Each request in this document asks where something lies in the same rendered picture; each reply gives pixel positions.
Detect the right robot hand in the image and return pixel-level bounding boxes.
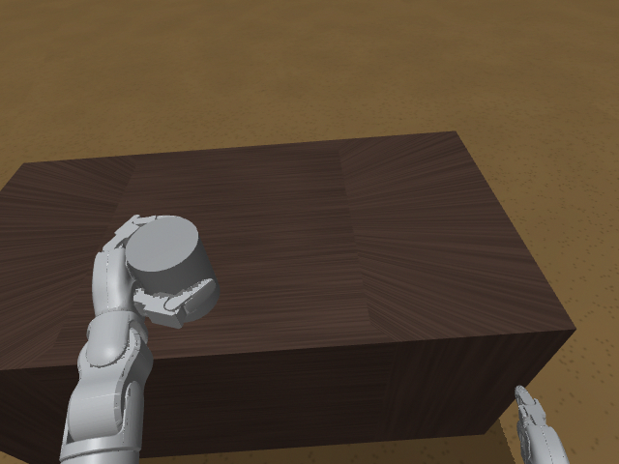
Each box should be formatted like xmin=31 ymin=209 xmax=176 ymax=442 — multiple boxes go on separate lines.
xmin=515 ymin=386 xmax=570 ymax=464

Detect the left robot hand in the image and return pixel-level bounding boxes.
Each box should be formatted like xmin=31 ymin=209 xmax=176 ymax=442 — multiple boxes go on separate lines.
xmin=92 ymin=215 xmax=216 ymax=329

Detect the left robot arm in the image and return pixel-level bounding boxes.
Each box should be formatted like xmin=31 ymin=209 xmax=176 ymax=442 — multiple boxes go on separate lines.
xmin=59 ymin=310 xmax=153 ymax=464

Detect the can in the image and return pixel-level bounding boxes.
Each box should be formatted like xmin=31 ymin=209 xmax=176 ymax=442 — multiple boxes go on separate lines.
xmin=125 ymin=217 xmax=221 ymax=323

